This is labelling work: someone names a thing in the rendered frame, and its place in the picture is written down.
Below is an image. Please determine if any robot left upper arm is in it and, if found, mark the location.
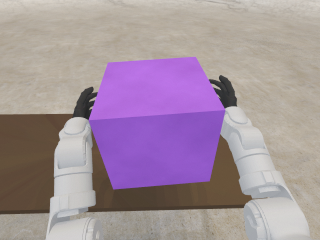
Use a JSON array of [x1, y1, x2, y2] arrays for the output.
[[47, 217, 104, 240]]

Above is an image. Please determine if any left robot hand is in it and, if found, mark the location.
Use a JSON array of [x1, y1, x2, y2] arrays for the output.
[[72, 87, 98, 120]]

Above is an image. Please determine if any carton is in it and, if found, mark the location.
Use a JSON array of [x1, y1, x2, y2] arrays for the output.
[[88, 56, 226, 190]]

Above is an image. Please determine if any table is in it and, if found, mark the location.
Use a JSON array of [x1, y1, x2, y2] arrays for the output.
[[0, 114, 267, 215]]

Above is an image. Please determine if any robot right forearm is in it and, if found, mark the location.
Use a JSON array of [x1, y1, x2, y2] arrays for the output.
[[220, 106, 310, 236]]

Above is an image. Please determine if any robot right upper arm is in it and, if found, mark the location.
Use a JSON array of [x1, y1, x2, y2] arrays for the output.
[[243, 196, 320, 240]]

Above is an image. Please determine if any robot left forearm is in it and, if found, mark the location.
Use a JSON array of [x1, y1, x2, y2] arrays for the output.
[[45, 117, 96, 240]]

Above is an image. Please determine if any right robot hand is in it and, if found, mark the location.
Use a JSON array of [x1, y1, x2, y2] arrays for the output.
[[209, 75, 237, 108]]

